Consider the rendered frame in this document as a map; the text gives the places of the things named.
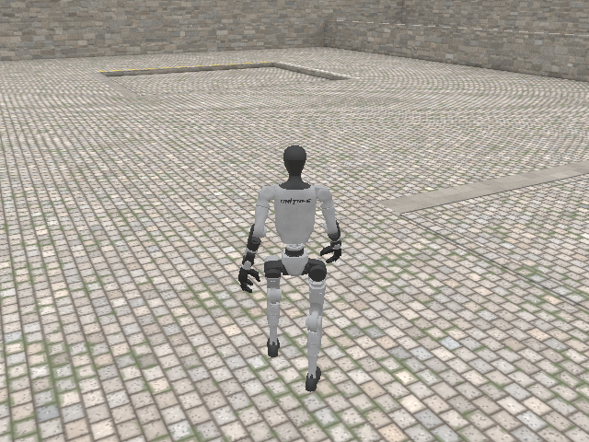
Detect robot right foot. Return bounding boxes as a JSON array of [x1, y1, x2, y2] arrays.
[[306, 366, 321, 392]]

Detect right robot hand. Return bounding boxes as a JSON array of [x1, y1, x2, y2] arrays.
[[320, 244, 341, 263]]

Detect left robot upper arm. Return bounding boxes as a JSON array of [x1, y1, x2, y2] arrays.
[[252, 185, 276, 238]]

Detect left robot hand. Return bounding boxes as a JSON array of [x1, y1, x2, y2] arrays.
[[238, 267, 260, 293]]

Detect robot right forearm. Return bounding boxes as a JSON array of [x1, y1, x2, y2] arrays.
[[328, 220, 341, 250]]

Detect right robot upper arm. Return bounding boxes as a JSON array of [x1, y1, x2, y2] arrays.
[[314, 185, 338, 234]]

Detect robot foot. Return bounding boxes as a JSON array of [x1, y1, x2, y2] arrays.
[[267, 338, 280, 357], [306, 366, 321, 392]]

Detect robot left foot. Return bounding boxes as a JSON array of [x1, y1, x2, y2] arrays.
[[267, 338, 280, 357]]

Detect robot left forearm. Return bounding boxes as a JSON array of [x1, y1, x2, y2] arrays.
[[241, 224, 261, 270]]

